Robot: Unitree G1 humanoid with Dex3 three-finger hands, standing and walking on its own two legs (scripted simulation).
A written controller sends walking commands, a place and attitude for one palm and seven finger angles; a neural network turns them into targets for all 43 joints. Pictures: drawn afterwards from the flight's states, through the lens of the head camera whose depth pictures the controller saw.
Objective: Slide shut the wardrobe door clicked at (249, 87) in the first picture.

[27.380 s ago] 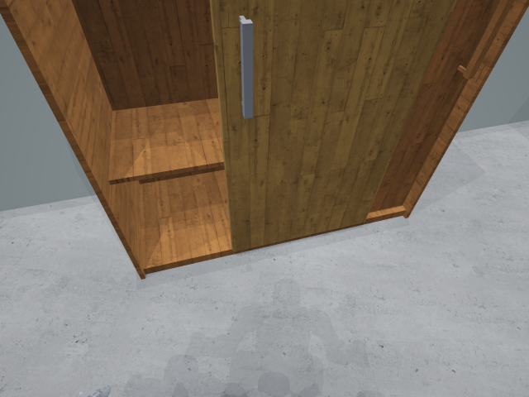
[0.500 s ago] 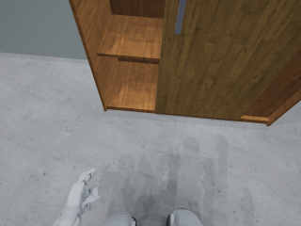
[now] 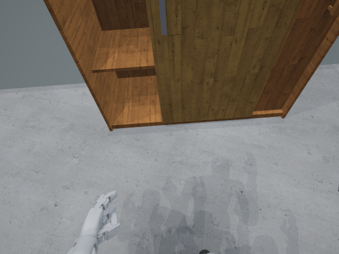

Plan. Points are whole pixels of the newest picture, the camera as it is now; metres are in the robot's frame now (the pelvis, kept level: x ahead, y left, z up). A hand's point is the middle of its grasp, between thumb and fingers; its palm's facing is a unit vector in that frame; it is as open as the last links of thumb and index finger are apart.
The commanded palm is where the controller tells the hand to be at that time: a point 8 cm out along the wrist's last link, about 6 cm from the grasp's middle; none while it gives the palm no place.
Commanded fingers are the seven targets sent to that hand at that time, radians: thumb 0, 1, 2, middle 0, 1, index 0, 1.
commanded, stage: stop stepping back and stand still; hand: right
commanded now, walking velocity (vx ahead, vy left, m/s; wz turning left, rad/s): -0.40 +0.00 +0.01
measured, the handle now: (161, 2) +0.97 +0.05 +0.10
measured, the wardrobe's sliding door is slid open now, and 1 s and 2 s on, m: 0.38 0.38 0.38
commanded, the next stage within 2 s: let the arm hang, fingers relaxed in 0.80 s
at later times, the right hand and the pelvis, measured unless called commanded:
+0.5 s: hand out of the picture +0.08 -0.24 +0.17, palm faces +0.40 +0.79 -0.46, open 7.4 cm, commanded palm +0.02 -0.28 +0.17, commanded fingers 0.00 -0.90 -0.90 0.20 0.30 0.20 0.30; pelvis -0.11 +0.01 +0.00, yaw -2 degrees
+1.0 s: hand out of the picture +0.13 -0.28 +0.04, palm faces +0.25 +0.87 -0.43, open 7.4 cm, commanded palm none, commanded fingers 0.00 -0.90 -0.90 0.20 0.30 0.20 0.30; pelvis -0.10 -0.03 -0.01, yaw -4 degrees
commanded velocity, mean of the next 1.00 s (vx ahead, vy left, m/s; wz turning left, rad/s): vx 0.12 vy -0.03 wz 0.00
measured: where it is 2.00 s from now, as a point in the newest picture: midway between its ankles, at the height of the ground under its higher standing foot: outside the picture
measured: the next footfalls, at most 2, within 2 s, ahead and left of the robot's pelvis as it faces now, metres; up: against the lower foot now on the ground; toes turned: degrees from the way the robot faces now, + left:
left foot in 0.06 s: -0.04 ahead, +0.12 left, +0.00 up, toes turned +1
right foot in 0.36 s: -0.07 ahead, -0.09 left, +0.00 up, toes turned -2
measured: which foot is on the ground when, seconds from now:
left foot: up 0.00-0.04, down 0.06-0.38, up 0.40-0.60, down 0.62-0.90, up 0.92-1.00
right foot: down 0.00-0.08, up 0.10-0.34, down 0.36-0.64, up 0.66-0.88, down 0.90-1.00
